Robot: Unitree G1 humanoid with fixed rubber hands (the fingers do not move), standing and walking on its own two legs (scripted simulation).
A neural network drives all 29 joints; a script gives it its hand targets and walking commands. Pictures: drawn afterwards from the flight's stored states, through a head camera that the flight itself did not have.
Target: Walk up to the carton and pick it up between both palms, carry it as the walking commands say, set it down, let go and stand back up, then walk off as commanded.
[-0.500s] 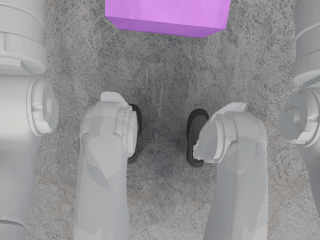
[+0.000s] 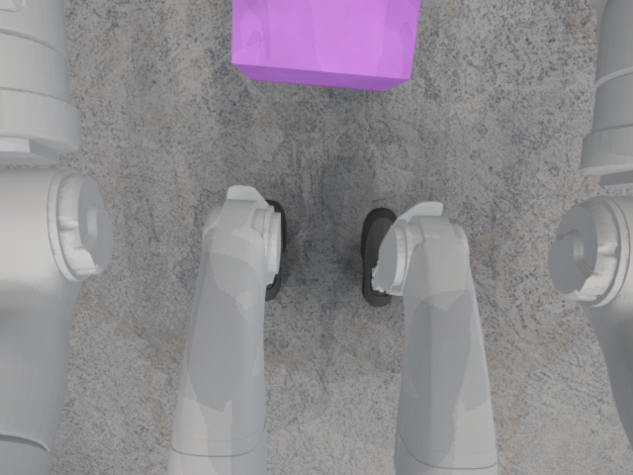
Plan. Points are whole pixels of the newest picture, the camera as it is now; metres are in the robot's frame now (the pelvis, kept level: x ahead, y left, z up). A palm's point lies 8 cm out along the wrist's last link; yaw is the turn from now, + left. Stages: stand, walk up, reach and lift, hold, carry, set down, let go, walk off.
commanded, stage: set down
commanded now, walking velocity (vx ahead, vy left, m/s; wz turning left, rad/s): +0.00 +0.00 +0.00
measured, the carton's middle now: out of the picture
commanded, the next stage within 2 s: let go in 0.44 s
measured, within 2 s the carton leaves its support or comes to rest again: neither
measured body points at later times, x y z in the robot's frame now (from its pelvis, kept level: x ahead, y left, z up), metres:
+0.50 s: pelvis +0.02 +0.00 +0.11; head +0.35 +0.03 +0.40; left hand +0.58 +0.27 +0.02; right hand +0.60 -0.16 +0.02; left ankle +0.12 +0.11 -0.49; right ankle +0.12 -0.12 -0.49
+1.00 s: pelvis +0.06 -0.02 +0.18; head +0.26 +0.01 +0.58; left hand +0.40 +0.25 +0.09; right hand +0.43 -0.23 +0.11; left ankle +0.12 +0.11 -0.49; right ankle +0.12 -0.12 -0.49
